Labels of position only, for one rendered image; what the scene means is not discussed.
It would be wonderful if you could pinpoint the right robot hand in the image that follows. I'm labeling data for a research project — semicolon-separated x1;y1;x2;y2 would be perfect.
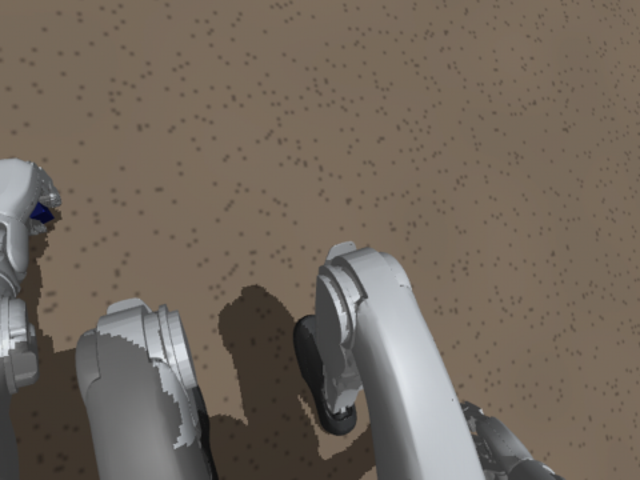
460;401;534;480

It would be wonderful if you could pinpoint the left robot arm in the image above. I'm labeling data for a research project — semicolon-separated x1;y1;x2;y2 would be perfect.
0;215;39;480

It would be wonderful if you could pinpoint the left robot hand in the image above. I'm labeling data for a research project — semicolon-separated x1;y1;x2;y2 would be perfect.
0;158;62;236

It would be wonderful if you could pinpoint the cube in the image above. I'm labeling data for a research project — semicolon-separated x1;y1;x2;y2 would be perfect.
30;201;55;224

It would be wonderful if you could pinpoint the left robot foot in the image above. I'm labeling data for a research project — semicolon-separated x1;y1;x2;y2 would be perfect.
192;383;219;480

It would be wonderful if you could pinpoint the right robot arm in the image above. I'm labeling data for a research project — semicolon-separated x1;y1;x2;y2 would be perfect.
508;460;566;480

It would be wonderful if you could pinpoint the right robot foot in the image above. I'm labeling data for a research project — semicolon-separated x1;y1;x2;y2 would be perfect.
293;315;357;436

